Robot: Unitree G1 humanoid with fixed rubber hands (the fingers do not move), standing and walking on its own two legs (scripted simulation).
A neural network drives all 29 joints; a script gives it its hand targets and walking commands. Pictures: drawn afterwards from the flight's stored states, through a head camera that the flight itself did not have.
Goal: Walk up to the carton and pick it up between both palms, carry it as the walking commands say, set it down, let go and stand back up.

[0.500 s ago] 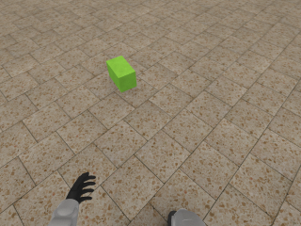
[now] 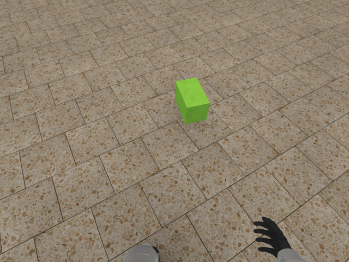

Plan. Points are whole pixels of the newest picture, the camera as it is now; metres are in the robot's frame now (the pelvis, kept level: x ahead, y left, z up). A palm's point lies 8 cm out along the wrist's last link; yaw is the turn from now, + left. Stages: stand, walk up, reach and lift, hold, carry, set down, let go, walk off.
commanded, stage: walk up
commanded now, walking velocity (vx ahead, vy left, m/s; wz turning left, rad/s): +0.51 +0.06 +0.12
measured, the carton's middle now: (190, 100) +1.20 +0.03 -0.67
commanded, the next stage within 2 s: none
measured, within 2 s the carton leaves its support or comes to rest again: neither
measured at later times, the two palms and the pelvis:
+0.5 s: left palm (133, 138) +0.44 +0.20 -0.10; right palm out of the picture +0.12 -0.22 -0.13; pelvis +0.24 +0.00 +0.00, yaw +1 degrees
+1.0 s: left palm (99, 167) +0.34 +0.29 -0.12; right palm (240, 104) +0.66 -0.15 -0.10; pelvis +0.47 +0.06 +0.01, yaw +0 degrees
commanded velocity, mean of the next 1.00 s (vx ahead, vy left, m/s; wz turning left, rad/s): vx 0.50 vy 0.08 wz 0.02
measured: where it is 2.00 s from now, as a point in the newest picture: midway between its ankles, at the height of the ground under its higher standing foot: (177, 157)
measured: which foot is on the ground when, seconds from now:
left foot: down 0.00-0.52, up 0.54-0.98, down 1.00-1.00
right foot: up 0.00-0.48, down 0.50-1.00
